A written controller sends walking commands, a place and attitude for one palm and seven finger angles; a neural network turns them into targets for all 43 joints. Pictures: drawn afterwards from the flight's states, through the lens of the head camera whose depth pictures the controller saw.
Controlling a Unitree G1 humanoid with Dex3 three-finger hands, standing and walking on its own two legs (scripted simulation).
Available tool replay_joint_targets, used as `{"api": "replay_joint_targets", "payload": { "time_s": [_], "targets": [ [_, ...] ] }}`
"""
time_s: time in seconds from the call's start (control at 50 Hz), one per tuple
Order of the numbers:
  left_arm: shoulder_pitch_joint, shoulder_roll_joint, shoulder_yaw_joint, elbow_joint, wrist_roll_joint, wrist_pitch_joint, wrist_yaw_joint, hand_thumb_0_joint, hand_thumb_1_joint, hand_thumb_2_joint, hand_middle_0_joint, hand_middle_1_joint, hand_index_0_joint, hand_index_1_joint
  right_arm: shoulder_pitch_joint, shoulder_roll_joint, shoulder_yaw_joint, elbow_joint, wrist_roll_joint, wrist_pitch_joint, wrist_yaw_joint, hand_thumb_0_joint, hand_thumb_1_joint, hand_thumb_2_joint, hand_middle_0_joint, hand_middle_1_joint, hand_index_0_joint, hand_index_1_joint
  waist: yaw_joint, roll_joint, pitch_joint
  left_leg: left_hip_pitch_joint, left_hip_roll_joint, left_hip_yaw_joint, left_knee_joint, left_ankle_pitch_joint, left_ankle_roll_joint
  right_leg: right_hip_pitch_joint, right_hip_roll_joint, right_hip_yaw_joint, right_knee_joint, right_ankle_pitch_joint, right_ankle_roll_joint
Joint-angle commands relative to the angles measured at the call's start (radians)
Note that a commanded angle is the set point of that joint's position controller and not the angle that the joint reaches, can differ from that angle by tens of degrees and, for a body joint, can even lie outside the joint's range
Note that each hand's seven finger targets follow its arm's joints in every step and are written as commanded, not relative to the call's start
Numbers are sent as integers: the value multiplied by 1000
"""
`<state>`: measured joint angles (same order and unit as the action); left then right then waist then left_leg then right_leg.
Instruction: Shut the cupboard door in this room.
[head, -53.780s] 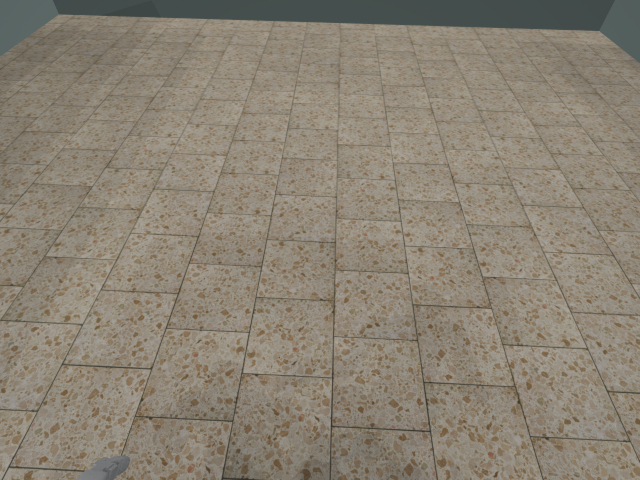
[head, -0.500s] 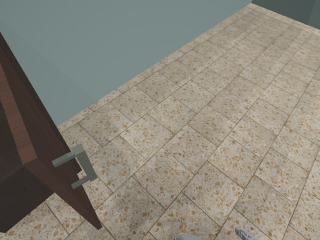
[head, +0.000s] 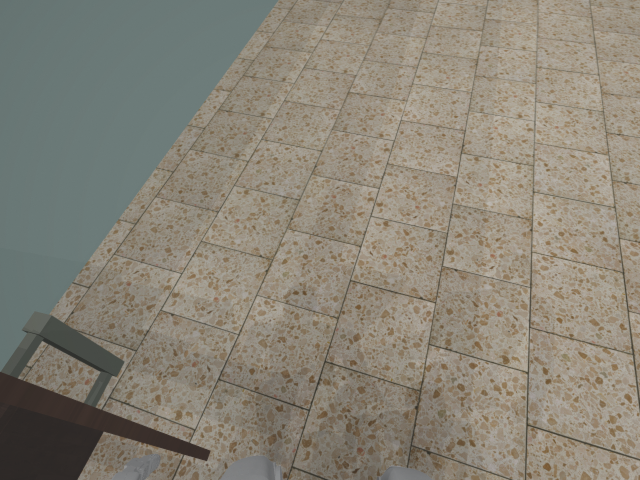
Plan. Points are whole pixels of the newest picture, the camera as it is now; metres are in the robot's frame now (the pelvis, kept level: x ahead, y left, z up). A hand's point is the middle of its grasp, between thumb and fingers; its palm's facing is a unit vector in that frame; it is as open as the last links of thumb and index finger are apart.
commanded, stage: walk around to get in front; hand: left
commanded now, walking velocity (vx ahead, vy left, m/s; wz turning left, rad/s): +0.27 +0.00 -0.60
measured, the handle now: (70, 366) +0.22 +0.28 +0.06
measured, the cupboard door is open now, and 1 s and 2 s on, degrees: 93 100 100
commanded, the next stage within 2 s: none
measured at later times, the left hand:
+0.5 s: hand (172, 457) +0.16 +0.23 -0.16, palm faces -0.21 -0.96 -0.16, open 7.3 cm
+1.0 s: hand (238, 422) +0.20 +0.14 -0.15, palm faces -0.29 -0.92 -0.26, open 7.4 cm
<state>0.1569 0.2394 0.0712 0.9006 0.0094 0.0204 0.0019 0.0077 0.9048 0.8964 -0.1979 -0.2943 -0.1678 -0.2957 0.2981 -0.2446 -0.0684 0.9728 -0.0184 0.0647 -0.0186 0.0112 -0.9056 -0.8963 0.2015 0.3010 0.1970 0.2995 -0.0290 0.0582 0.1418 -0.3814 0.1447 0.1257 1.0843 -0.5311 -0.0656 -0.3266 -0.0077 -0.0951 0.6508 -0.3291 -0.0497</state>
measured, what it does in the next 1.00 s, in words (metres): walks ahead, turning right: left foot, then right foot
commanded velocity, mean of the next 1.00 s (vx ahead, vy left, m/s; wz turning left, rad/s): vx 0.33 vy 0.00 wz -0.49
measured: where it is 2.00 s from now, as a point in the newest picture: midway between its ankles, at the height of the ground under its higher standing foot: (423, 316)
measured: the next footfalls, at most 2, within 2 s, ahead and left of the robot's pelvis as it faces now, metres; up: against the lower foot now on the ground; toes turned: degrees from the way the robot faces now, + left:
left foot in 0.36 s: +0.16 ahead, +0.14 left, +0.00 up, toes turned -7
right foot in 0.86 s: +0.36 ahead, -0.18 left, +0.00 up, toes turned -35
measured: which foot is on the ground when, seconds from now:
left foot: up 0.00-0.34, down 0.36-0.84, up 0.86-1.00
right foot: down 0.00-0.36, up 0.38-0.84, down 0.86-1.00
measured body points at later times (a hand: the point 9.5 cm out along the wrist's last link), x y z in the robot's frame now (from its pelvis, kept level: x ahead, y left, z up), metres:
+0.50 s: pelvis +0.12 +0.03 +0.02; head +0.15 +0.06 +0.47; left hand +0.17 +0.28 -0.15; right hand +0.17 -0.23 -0.09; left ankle +0.12 +0.14 -0.72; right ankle +0.04 -0.09 -0.64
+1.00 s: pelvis +0.26 -0.08 +0.00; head +0.29 -0.11 +0.45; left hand +0.22 +0.19 -0.13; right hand +0.21 -0.31 -0.16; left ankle +0.26 +0.08 -0.61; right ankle +0.32 -0.16 -0.72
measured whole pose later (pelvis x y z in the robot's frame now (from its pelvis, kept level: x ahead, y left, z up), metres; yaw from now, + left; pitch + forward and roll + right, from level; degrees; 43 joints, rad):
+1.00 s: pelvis +0.26 -0.08 +0.00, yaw -29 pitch -2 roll +1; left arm 0.53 0.15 0.09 1.18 0.02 -0.01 0.02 0.01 0.91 0.90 -0.20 -0.29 -0.20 -0.30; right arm 0.19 -0.16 -0.08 1.04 -0.03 0.00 -0.01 0.02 -0.92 -0.90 0.20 0.30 0.20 0.30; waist 0.10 0.01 0.12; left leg -0.43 0.11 0.08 1.34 -0.35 -0.01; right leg -0.39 0.04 -0.13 0.61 -0.21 -0.13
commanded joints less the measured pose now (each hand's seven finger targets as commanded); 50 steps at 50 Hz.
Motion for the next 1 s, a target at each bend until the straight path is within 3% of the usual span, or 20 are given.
{"api": "replay_joint_targets", "payload": {
  "time_s": [0.0, 0.2, 0.26, 0.3, 0.32, 0.34, 0.36, 0.38, 0.42, 0.5, 0.66, 0.72, 0.76, 0.8, 0.82, 0.84, 0.86, 0.88, 0.9, 0.98],
  "targets": [
    [47, 166, 43, -58, 0, -8, 15, 0, 900, 900, -200, -300, -200, -300, -64, -78, -21, -120, -10, -35, 12, 0, -900, -900, 200, 300, 200, 300, 52, -207, -153, -187, 13, -106, 104, 141, -21, 164, -240, 337, -343, 173, -98],
    [167, 175, 52, -32, 17, -50, -7, 0, 900, 900, -200, -300, -200, -300, -221, -48, -17, -193, -9, -77, 33, 0, -900, -900, 200, 300, 200, 300, 99, -212, -93, -160, -62, -93, -258, 145, -22, 127, -201, 457, -412, -116, -133],
    [147, 174, 57, -40, 17, -47, -11, 0, 900, 900, -200, -300, -200, -300, -199, -38, -11, -201, -3, -98, 28, 0, -900, -900, 200, 300, 200, 300, 83, -221, -123, -15, -113, -72, -434, 143, -6, 103, -175, 455, -356, -15, -128],
    [105, 162, 55, -45, 11, -45, -12, 0, 900, 900, -200, -300, -200, -300, -89, -55, -16, -170, 0, -112, 17, 0, -900, -900, 200, 300, 200, 300, 23, -179, -164, 228, -124, -57, -614, 242, -4, -9, -128, 411, -253, 3, -82],
    [90, 116, 45, -61, 7, -46, -14, 0, 900, 900, -200, -300, -200, -300, 4, -107, -27, -147, 0, -124, 3, 0, -900, -900, 200, 300, 200, 300, -23, -66, -207, 460, -45, -126, -700, 219, 15, -161, -62, 357, -123, -5, -38],
    [96, 47, 30, -79, -7, -47, -26, 0, 900, 900, -200, -300, -200, -300, 109, -222, -54, -125, -14, -130, -3, 0, -900, -900, 200, 300, 200, 300, -78, 242, -256, 633, 240, -480, -803, -15, 93, -385, 81, 204, 176, -191, 23],
    [36, 56, 30, -104, 2, -53, -28, 0, 900, 900, -200, -300, -200, -300, 163, -254, -63, -117, -13, -121, -2, 0, -900, -900, 200, 300, 200, 300, -101, 242, -195, 528, 399, -622, -908, -132, 178, -463, 30, 141, 389, -262, 44],
    [25, 79, 38, -100, 10, -50, -34, 0, 900, 900, -200, -300, -200, -300, 93, -208, -48, -138, -12, -115, 2, 0, -900, -900, 200, 300, 200, 300, -64, 148, -104, 391, 378, -576, -953, -178, 188, -443, -31, 163, 464, -202, 44],
    [53, 81, 48, -64, 21, -41, -50, 0, 900, 900, -200, -300, -200, -300, -4, -131, -22, -151, -11, -125, 0, 0, -900, -900, 200, 300, 200, 300, -7, 141, -26, 265, 283, -406, -962, -95, 143, -415, -68, 130, 557, -65, 60],
    [74, 22, 25, -25, 19, -23, -63, 0, 900, 900, -200, -300, -200, -300, 61, -68, -4, -104, -1, -146, -6, 0, -900, -900, 200, 300, 200, 300, 16, 67, -38, 328, 174, -94, -882, 419, 91, -414, -79, 70, 585, 106, 79],
    [-5, -37, 11, 13, 13, -23, -71, 0, 900, 900, -200, -300, -200, -300, 173, -59, -10, 3, -6, -143, -11, 0, -900, -900, 200, 300, 200, 300, -12, 111, -32, 464, 172, 95, -832, 702, 143, -420, -76, -55, 224, 158, 70],
    [77, -35, 15, 40, 8, -39, -66, 0, 900, 900, -200, -300, -200, -300, 159, -63, -19, 33, -1, -134, -10, 0, -900, -900, 200, 300, 200, 300, 7, 207, -51, 515, 169, 163, -746, 905, 142, -325, -33, -117, 80, 122, 32],
    [237, -14, 24, 92, 8, -46, -55, 0, 900, 900, -200, -300, -200, -300, 123, -82, -26, 43, 7, -129, -9, 0, -900, -900, 200, 300, 200, 300, 69, 209, -104, 508, 184, 191, -609, 1125, 136, -157, 15, -147, 41, 92, -4],
    [518, 25, 43, 192, 16, -60, -40, 0, 900, 900, -200, -300, -200, -300, 38, -107, -31, 29, 16, -123, -5, 0, -900, -900, 200, 300, 200, 300, 204, 129, -193, 375, 165, 224, -310, 1139, 106, 151, 59, -168, -25, 166, -32],
    [673, 103, 52, 236, 21, -72, -28, 0, 900, 900, -200, -300, -200, -300, -1, -71, -26, 9, 25, -125, 6, 0, -900, -900, 200, 300, 200, 300, 278, -95, -230, 214, 83, 202, -10, 887, 78, 306, -21, 3, -129, 172, -75],
    [717, 173, 58, 262, 19, -82, -12, 0, 900, 900, -200, -300, -200, -300, -13, 22, -7, -26, 39, -134, 17, 0, -900, -900, 200, 300, 200, 300, 259, -420, -219, -88, -118, 104, 275, 74, 39, 398, -263, 564, -301, 165, -182],
    [617, 182, 59, 239, 1, -75, 0, 0, 900, 900, -200, -300, -200, -300, -13, 14, -14, -40, 36, -112, 15, 0, -900, -900, 200, 300, 200, 300, 180, -334, -183, -199, -106, -58, 432, -36, 62, 341, -365, 794, -460, -138, -241],
    [473, 149, 67, 208, -7, -70, 10, 0, 900, 900, -200, -300, -200, -300, -20, 23, -21, -22, 25, -103, 17, 0, -900, -900, 200, 300, 200, 300, 124, -201, -90, -210, -32, -116, 437, 60, 74, 168, -362, 775, -537, -509, -218],
    [343, 103, 56, 183, 0, -67, 21, 0, 900, 900, -200, -300, -200, -300, -6, 29, -23, -6, 9, -98, 18, 0, -900, -900, 200, 300, 200, 300, 64, -150, -53, -191, -10, -116, 384, 121, 73, 3, -344, 730, -543, -633, -158],
    [314, 13, 11, 179, 19, -79, 25, 0, 900, 900, -200, -300, -200, -300, 15, 58, -13, 33, -14, -68, 21, 0, -900, -900, 200, 300, 200, 300, 19, -155, -66, -106, -12, -108, 239, 315, 56, -153, -195, 428, -518, -375, -39]
  ]
}}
